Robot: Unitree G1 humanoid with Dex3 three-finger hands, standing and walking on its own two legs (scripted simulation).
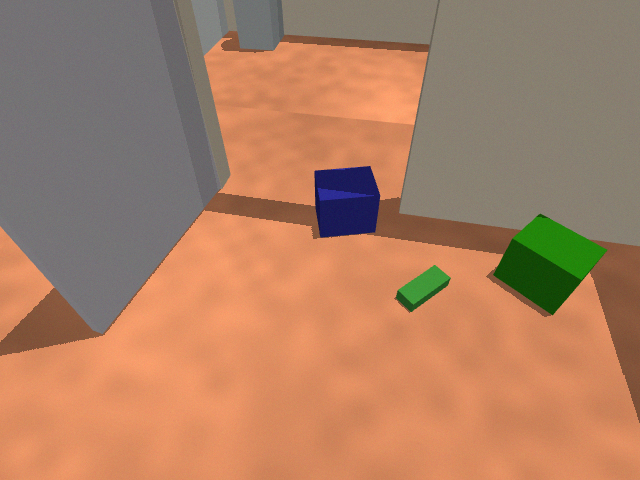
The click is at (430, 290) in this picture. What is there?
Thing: lying carton
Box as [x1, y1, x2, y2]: [396, 265, 450, 311]
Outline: 435,265 401,287 397,291 396,297 410,311 447,285 450,278
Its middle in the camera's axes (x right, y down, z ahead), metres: +0.41 +0.19 +1.49
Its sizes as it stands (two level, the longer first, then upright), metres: 0.205 0.082 0.052
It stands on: the floor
